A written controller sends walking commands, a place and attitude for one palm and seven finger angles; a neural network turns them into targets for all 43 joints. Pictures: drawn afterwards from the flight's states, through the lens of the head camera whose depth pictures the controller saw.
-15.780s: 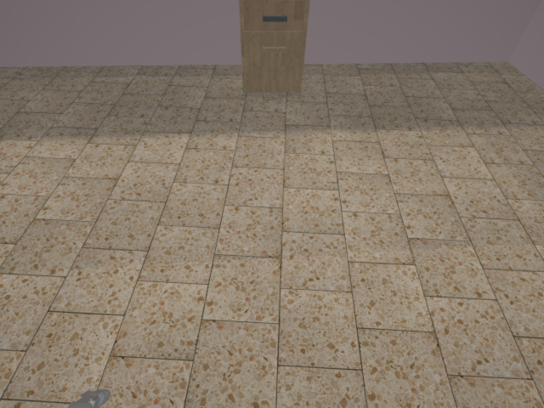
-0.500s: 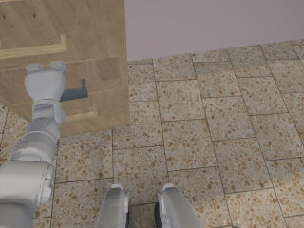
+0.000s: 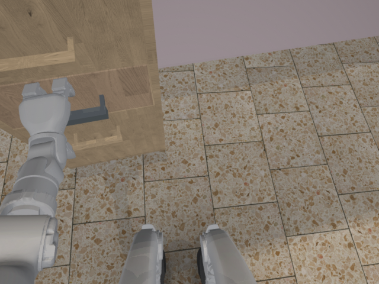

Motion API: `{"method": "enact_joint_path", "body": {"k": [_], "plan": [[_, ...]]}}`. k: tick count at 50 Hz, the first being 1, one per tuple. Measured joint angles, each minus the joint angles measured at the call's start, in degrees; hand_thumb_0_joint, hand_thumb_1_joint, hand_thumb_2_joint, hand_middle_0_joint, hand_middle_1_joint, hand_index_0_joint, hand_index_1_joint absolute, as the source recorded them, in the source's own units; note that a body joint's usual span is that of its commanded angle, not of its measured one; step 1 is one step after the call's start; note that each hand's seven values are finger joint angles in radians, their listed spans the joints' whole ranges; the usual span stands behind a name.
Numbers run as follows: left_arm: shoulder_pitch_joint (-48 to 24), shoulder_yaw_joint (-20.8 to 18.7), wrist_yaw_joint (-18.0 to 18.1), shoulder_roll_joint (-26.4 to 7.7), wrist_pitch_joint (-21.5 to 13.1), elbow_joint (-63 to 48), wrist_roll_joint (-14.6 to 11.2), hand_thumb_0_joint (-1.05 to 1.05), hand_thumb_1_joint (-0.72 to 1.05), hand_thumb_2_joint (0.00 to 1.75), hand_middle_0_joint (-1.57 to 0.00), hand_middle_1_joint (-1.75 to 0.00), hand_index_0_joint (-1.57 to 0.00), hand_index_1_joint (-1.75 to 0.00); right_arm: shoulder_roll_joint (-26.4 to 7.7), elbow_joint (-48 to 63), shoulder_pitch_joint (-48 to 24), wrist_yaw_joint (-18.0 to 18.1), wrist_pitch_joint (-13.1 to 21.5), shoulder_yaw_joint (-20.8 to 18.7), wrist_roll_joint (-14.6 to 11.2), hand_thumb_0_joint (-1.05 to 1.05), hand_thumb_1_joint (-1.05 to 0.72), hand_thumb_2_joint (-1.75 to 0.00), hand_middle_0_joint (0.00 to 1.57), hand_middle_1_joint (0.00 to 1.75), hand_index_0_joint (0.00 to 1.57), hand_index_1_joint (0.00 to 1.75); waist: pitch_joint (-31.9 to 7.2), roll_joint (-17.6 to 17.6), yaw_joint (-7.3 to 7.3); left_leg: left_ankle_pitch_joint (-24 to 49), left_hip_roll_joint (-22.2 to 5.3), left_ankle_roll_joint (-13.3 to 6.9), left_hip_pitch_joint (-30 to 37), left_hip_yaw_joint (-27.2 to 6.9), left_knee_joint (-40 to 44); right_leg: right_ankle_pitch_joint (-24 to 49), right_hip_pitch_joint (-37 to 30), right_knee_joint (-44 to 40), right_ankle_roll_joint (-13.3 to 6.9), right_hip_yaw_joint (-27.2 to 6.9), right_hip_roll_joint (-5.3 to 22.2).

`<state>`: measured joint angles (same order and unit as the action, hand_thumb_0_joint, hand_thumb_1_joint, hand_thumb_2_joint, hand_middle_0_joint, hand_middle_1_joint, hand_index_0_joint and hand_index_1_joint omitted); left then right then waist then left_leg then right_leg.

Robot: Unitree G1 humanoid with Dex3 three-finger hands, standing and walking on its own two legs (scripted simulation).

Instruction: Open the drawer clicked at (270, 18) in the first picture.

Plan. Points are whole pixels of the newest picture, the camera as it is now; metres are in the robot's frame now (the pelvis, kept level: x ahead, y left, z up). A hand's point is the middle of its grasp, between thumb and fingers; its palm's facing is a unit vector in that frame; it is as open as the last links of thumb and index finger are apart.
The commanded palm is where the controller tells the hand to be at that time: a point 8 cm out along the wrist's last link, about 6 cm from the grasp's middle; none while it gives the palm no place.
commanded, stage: move the hooked fingers above the handle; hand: left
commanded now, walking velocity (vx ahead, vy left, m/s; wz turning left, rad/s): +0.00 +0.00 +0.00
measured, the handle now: (74, 110) +0.52 +0.27 -0.10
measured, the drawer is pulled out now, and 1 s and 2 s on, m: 0.00 0.00 0.00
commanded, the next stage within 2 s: lower the fingers behind the handle in 1.58 s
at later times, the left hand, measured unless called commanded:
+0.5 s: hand (62, 127) +0.45 +0.27 -0.06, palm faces -0.07 -0.03 -1.00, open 13.9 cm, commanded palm +0.44 +0.25 +0.01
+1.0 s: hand (68, 124) +0.45 +0.26 -0.04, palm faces -0.09 -0.05 -0.99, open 13.9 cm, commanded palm +0.44 +0.25 +0.01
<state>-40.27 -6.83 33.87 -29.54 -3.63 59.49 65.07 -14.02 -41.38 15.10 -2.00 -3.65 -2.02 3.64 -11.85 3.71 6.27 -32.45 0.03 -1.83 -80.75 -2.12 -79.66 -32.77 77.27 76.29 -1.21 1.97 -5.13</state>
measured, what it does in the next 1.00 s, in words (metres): stands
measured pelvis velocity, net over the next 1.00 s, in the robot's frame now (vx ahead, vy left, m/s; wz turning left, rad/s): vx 0.00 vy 0.00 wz -0.01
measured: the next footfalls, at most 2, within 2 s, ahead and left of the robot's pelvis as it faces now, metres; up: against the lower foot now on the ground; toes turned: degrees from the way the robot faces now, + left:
none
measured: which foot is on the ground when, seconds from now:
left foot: down 0.00-1.00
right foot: down 0.00-1.00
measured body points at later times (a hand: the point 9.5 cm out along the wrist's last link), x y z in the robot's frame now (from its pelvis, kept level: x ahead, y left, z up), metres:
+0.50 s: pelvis +0.00 +0.00 +0.01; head +0.17 +0.02 +0.43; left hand +0.45 +0.27 +0.00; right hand +0.05 -0.27 -0.11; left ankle +0.02 +0.10 -0.59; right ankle +0.02 -0.11 -0.59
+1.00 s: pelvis +0.00 +0.00 +0.02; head +0.15 +0.01 +0.44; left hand +0.45 +0.25 +0.01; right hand +0.04 -0.27 -0.11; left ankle +0.02 +0.10 -0.59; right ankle +0.02 -0.11 -0.59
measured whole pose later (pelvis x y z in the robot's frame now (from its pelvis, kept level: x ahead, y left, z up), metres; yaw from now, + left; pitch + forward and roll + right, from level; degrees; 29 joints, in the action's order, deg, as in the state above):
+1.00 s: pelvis +0.00 +0.00 +0.02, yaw +0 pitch +31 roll -3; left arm -39.3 -5.2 30.3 -27.5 -2.4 64.1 64.8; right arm -14.5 -39.4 15.9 -1.4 -4.0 -0.7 3.2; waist -13.1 3.6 7.6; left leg -31.0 -0.6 -1.9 -75.0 -1.2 -75.3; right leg -30.9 72.1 72.3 -1.3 0.8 -5.6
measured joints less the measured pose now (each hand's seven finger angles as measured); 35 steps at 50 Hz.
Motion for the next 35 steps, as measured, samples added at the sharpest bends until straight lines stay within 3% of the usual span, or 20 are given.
{"method": "enact_joint_path", "body": {"k": [5, 11, 18, 26, 31, 35], "plan": [[-0.51, 2.75, -2.07, 1.72, 4.37, 0.54, -2.10, 0.00, -0.49, 0.30, -0.33, -1.20, -0.32, -1.20, 0.83, -0.43, -0.95, -0.20, -0.03, 0.14, -0.37, 0.00, -0.90, -0.89, 0.20, 0.30, 0.20, 0.30, 0.19, -0.14, -0.45, 1.07, 0.43, -0.09, 2.95, -0.12, 2.93, 0.88, -3.09, -2.90, 0.14, -0.04, 0.43], [-1.78, 6.78, -4.66, 3.47, 4.34, 3.18, -1.90, 0.00, -0.49, 0.30, -0.32, -1.20, -0.32, -1.20, 1.12, 0.12, -0.84, 0.51, 0.03, 0.79, -0.57, 0.00, -0.90, -0.89, 0.21, 0.30, 0.20, 0.30, -1.24, -0.35, 0.40, 1.77, 0.51, -0.09, 7.33, -0.57, 6.21, 1.71, -7.76, -6.62, 0.04, 0.17, 0.49], [-2.23, 3.74, -3.67, 2.53, 2.36, 6.14, -0.16, 0.00, -0.49, 0.30, -0.32, -1.20, -0.31, -1.20, -0.16, 2.63, -0.49, 0.46, -0.38, 1.23, -0.15, 0.00, -0.90, -0.89, 0.21, 0.30, 0.20, 0.30, -1.78, -0.35, 2.10, 1.13, -0.14, -0.23, 6.43, 0.06, 5.06, 1.52, -6.56, -5.57, 0.08, -0.41, -0.11], [2.53, 1.07, -1.41, 1.59, 0.60, 1.32, 0.35, 0.00, -0.49, 0.30, -0.32, -1.20, -0.32, -1.20, -0.58, 1.49, 0.51, 0.04, -0.84, -0.08, 0.01, 0.00, -0.90, -0.89, 0.20, 0.30, 0.20, 0.30, -0.32, -0.21, 0.16, 0.68, -0.10, -0.40, 3.63, 0.76, 2.84, 0.92, -3.41, -2.81, 0.36, -0.92, -0.03], [2.44, 2.81, -0.40, 2.26, 0.70, -0.78, -0.60, 0.00, -0.49, 0.30, -0.32, -1.20, -0.32, -1.20, 0.41, -1.01, 0.45, 0.11, -0.47, -0.54, 0.07, 0.00, -0.90, -0.89, 0.20, 0.30, 0.20, 0.30, -0.51, -0.25, -0.88, 0.98, 0.43, -0.21, 3.71, 0.06, 2.91, 0.82, -3.83, -2.88, 0.24, -0.20, 0.46], [-0.56, 4.97, -0.14, 3.07, 2.71, 1.76, -0.90, 0.00, -0.49, 0.30, -0.32, -1.20, -0.32, -1.20, 0.98, -1.69, -0.20, 0.03, -0.14, -0.19, -0.07, 0.00, -0.90, -0.89, 0.21, 0.30, 0.20, 0.30, -0.97, -0.14, -0.35, 1.44, 0.68, -0.01, 4.79, -0.62, 3.74, 1.13, -5.22, -3.92, 0.03, 0.43, 0.67]]}}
